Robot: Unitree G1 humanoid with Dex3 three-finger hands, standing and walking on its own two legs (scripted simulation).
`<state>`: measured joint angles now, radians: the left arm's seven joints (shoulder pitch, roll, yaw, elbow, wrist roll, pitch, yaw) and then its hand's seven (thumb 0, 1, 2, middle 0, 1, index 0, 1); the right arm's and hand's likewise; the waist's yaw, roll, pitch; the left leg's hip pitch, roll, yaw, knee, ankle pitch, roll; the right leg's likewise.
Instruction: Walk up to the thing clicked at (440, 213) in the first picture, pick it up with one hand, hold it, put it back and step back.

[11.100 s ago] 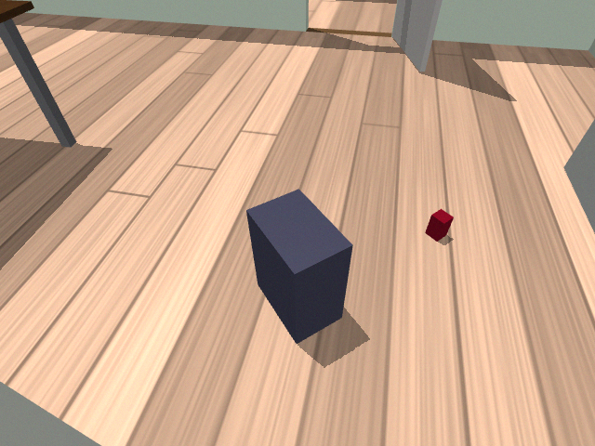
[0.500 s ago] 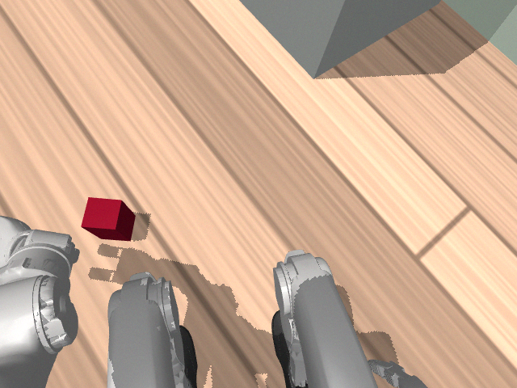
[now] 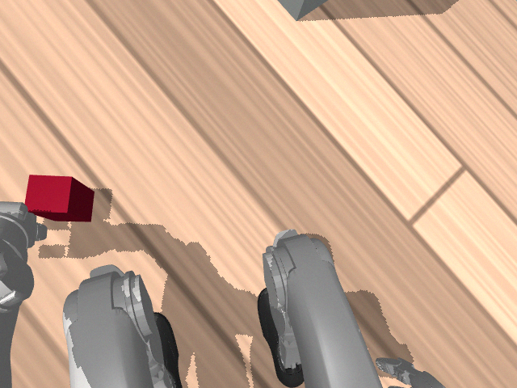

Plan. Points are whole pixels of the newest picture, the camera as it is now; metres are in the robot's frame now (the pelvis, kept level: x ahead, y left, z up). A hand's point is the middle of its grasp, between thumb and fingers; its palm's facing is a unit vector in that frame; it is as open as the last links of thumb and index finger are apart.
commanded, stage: rise first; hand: left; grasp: from above
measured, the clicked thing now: (63, 200) +0.48 +0.29 -0.29
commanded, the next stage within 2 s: none
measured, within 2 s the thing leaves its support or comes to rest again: neither
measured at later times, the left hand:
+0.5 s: hand (7, 223) +0.42 +0.32 -0.18, palm faces +0.00 -0.46 -0.89, open 13.9 cm
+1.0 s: hand (16, 212) +0.44 +0.32 -0.18, palm faces +0.01 -0.46 -0.89, open 14.1 cm
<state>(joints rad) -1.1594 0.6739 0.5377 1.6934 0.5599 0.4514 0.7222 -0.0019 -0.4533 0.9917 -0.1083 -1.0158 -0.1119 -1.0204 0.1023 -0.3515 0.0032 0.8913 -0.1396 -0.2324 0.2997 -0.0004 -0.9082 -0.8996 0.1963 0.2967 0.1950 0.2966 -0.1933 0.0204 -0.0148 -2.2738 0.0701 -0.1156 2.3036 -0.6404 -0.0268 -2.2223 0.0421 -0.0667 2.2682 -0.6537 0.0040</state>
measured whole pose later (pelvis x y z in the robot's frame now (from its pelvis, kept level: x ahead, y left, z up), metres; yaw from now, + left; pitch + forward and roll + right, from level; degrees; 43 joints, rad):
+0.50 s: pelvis +0.00 +0.00 -0.02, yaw -2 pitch +32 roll -7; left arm -1.17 0.75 0.54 1.71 0.58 0.46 0.74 0.00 -0.49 1.02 -0.10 -0.99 -0.09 -1.01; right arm 0.12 -0.34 0.06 0.89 -0.16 -0.22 0.35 0.00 -0.91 -0.90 0.20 0.30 0.20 0.30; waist -0.24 0.01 0.03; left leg -2.30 0.07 -0.16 2.38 -0.65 -0.02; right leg -2.23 0.05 -0.10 2.31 -0.65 0.01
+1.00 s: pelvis +0.00 +0.00 -0.02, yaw -3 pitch +31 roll -8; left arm -1.22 0.79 0.53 1.71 0.55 0.49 0.76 0.00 -0.52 1.03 -0.10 -0.97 -0.08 -1.00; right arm 0.11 -0.37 0.09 0.88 -0.16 -0.23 0.40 0.00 -0.92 -0.90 0.20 0.30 0.19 0.30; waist -0.27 0.00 0.08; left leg -2.30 0.07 -0.18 2.39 -0.65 -0.03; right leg -2.22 0.05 -0.12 2.31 -0.65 0.01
